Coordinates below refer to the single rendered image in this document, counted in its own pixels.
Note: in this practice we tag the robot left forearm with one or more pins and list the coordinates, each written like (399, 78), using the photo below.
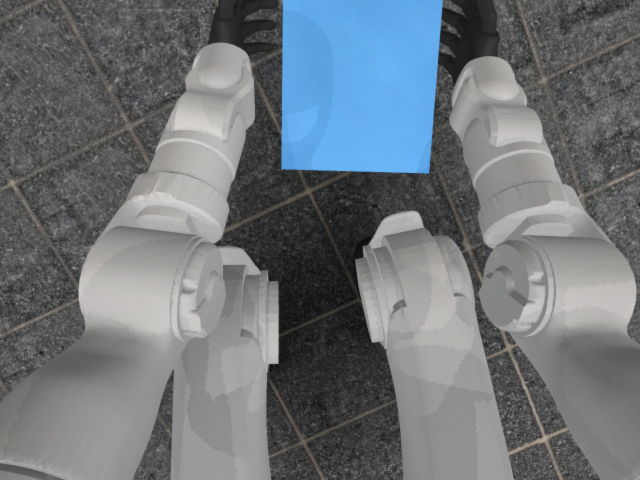
(186, 187)

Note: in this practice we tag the right robot shin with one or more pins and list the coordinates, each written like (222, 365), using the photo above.
(453, 259)

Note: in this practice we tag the robot left upper arm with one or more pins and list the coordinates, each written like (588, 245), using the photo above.
(88, 414)

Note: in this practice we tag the left robot hand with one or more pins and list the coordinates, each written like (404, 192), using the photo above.
(228, 26)

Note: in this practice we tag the robot left thigh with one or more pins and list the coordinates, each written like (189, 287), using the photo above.
(219, 429)

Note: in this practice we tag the right robot hand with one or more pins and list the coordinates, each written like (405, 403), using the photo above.
(477, 29)

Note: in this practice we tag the carton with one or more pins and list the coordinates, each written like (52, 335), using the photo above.
(358, 84)

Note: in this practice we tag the robot right upper arm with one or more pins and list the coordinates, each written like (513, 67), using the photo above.
(567, 302)

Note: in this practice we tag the robot right forearm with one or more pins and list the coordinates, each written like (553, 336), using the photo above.
(511, 167)

